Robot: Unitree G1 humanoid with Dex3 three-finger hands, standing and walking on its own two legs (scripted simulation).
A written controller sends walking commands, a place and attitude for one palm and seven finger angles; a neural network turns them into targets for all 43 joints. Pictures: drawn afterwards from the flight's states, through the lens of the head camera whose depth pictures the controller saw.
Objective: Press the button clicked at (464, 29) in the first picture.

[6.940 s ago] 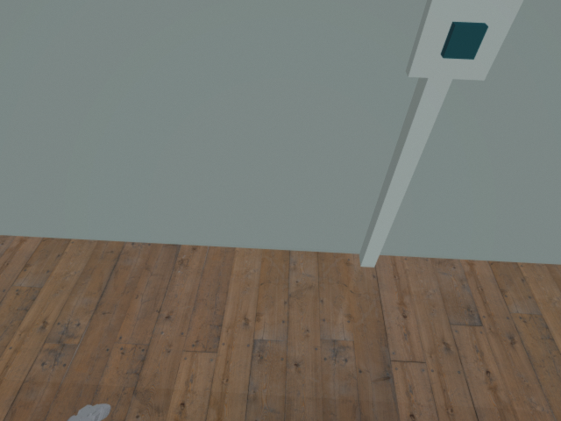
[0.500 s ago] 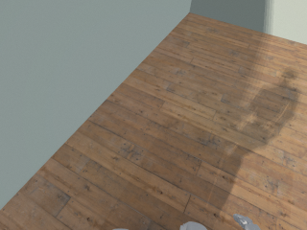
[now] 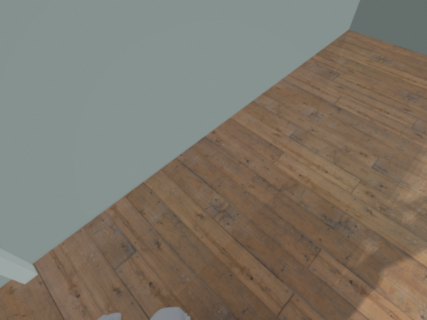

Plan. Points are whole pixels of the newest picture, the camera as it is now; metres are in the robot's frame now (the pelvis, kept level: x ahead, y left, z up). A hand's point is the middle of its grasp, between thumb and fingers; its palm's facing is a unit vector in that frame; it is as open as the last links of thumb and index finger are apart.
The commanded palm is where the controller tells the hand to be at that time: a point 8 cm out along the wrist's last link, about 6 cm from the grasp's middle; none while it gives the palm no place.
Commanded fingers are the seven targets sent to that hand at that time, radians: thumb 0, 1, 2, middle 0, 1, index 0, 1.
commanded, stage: turn to face it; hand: left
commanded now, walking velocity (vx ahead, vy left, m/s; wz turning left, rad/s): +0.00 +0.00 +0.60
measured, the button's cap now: out of the picture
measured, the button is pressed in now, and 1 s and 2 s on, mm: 0 0 0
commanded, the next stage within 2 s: take the last steps up to it in 1.32 s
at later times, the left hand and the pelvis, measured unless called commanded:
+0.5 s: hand out of the picture +0.07 +0.24 -0.15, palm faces +0.30 -0.91 -0.29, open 7.4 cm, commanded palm none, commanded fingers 0.00 0.90 0.90 -0.20 -0.30 -0.20 -0.30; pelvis +0.00 +0.00 +0.00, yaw +17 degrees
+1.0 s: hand out of the picture -0.12 +0.18 -0.17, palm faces +0.62 -0.74 -0.27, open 7.4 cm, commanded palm none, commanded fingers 0.00 0.90 0.90 -0.20 -0.30 -0.20 -0.30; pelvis -0.02 -0.01 -0.01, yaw +36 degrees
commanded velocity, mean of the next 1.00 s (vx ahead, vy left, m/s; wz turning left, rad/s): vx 0.00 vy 0.00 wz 0.56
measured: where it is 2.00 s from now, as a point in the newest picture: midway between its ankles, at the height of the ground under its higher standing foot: outside the picture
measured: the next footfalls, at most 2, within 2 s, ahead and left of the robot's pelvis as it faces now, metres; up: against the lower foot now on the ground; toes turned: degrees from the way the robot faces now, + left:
left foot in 0.12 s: +0.03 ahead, +0.14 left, +0.00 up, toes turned +11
right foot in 0.54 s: +0.09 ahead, -0.10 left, +0.00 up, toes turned +16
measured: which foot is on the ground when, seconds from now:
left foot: up 0.00-0.10, down 0.12-0.54, up 0.56-1.00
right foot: down 0.00-0.12, up 0.14-0.52, down 0.54-1.00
